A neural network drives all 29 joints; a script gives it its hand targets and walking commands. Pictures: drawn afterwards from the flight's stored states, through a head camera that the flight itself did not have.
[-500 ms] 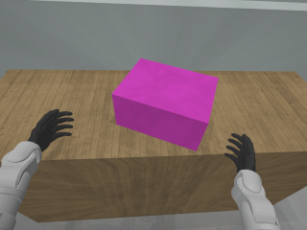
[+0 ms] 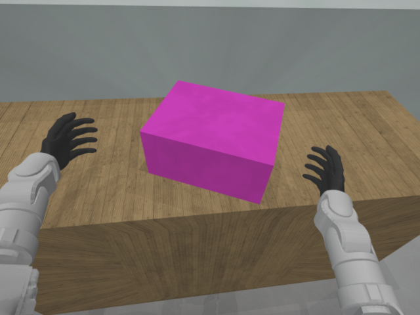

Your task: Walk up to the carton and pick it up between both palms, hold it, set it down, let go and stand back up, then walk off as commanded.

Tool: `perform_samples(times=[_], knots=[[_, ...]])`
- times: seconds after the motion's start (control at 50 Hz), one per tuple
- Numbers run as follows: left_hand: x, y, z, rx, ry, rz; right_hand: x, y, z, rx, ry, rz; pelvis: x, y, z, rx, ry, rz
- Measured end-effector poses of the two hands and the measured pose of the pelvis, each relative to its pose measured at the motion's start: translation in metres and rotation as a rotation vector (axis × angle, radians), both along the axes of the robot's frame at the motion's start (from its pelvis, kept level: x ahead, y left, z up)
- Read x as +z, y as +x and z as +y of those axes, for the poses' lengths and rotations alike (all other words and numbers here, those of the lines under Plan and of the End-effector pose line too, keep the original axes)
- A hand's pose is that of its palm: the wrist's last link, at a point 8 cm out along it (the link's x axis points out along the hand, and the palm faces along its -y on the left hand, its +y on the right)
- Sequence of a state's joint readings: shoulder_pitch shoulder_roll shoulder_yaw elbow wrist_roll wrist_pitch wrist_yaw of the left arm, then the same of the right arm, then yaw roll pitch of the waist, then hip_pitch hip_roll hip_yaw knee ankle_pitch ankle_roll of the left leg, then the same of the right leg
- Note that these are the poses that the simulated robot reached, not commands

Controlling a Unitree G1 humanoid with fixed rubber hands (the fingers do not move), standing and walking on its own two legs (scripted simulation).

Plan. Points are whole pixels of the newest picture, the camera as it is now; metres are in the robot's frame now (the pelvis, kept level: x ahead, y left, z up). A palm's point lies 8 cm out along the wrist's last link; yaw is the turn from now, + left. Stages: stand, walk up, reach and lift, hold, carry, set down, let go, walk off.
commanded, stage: reach and lift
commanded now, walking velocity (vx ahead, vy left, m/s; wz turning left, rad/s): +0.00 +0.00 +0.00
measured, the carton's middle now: (216, 138) +0.51 -0.06 +0.03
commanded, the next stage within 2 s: none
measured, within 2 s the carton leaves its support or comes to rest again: neither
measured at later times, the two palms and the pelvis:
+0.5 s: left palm (82, 122) +0.45 +0.22 +0.14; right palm (333, 159) +0.35 -0.27 +0.11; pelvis -0.01 +0.00 +0.00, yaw +0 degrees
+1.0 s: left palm (93, 95) +0.50 +0.20 +0.17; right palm (338, 130) +0.39 -0.29 +0.15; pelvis +0.00 +0.00 +0.00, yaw -1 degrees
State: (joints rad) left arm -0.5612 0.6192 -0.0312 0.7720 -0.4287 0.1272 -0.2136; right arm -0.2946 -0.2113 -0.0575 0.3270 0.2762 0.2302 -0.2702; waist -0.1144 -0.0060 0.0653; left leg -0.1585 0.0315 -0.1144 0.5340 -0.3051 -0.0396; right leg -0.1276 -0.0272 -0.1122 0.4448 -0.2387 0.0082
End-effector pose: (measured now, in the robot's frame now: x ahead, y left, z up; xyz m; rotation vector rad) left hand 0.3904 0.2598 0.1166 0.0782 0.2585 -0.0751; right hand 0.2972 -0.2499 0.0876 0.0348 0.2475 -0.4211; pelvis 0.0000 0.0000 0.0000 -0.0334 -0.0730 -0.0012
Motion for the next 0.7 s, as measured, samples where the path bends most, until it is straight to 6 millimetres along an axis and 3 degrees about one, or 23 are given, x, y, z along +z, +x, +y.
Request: perform_samples(times=[0.34,0.7], knots=[[0.013,0.042,-0.027,-0.022,0.009,0.004,0.016,0.031,-0.017,-0.005,-0.009,-0.021,0.000,-0.005,0.000,-0.002,0.001,0.045],[0.034,0.088,-0.045,-0.024,0.052,-0.013,0.041,0.077,-0.025,-0.019,-0.015,-0.038,0.000,-0.002,-0.001,-0.007,0.001,0.163]])
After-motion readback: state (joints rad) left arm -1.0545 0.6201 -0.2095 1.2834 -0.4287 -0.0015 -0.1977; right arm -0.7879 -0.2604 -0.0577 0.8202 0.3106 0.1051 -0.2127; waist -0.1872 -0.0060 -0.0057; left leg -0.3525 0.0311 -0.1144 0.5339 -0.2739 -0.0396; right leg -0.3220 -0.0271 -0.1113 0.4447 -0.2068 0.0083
